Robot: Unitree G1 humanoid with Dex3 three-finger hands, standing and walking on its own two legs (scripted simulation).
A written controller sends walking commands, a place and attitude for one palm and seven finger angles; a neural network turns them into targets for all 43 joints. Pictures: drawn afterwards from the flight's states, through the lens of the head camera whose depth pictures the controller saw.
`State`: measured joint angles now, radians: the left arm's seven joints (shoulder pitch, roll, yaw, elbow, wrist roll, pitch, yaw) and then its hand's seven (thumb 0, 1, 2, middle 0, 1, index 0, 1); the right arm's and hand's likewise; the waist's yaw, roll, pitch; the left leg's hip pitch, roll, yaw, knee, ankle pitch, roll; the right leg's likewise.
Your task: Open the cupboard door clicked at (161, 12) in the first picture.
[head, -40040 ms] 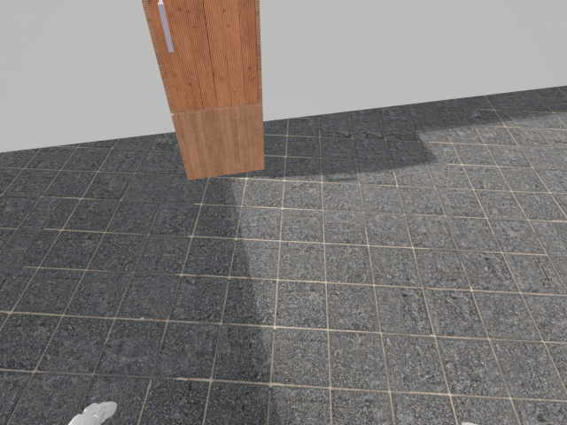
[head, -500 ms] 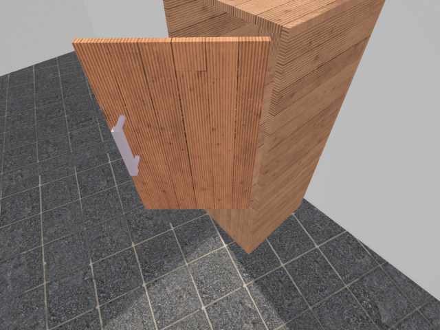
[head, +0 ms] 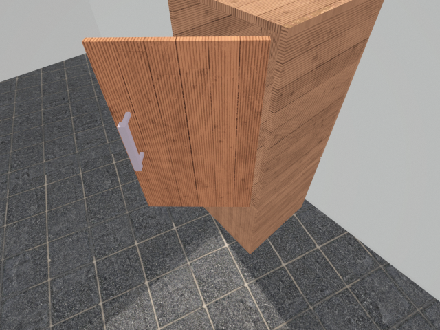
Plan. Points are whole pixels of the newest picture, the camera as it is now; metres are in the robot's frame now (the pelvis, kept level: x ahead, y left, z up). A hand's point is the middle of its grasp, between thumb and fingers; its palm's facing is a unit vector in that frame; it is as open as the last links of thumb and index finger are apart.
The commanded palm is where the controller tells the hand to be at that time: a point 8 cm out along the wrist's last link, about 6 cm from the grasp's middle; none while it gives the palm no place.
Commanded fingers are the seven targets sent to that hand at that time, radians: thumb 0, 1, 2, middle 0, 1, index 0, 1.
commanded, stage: come to a stop and stand still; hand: left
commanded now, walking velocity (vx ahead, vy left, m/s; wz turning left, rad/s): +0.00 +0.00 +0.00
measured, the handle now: (133, 143) +0.54 +0.25 +0.00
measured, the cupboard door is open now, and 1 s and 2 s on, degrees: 48 48 48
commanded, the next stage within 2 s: look again from close up in 0.36 s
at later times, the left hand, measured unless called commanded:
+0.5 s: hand out of the picture -0.01 +0.19 -0.17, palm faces +0.00 -0.98 -0.18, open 7.4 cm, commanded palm none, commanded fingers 0.00 0.90 0.90 -0.20 -0.30 -0.20 -0.30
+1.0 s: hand out of the picture +0.02 +0.19 -0.17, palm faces +0.00 -0.98 -0.19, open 7.4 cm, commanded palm none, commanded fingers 0.00 0.90 0.90 -0.20 -0.30 -0.20 -0.30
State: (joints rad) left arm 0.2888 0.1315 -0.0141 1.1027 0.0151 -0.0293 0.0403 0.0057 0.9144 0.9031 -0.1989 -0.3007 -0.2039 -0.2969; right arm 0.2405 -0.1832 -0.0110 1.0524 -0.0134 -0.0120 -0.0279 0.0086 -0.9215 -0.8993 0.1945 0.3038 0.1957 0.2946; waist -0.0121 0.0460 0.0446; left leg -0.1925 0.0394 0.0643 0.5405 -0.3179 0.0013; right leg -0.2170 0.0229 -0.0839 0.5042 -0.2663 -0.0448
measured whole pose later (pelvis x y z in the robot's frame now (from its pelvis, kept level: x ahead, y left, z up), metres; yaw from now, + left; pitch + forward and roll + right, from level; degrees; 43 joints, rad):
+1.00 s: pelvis +0.00 +0.02 +0.01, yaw -1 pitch -1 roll +0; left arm 0.25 0.17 -0.01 1.11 0.01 -0.02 0.02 0.01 0.91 0.90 -0.20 -0.30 -0.20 -0.30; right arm 0.24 -0.16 0.02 1.13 -0.01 -0.03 -0.03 0.01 -0.91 -0.90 0.20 0.30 0.20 0.29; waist 0.01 -0.01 0.04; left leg -0.13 -0.01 0.09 0.41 -0.27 0.03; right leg -0.19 -0.02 -0.05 0.45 -0.24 -0.01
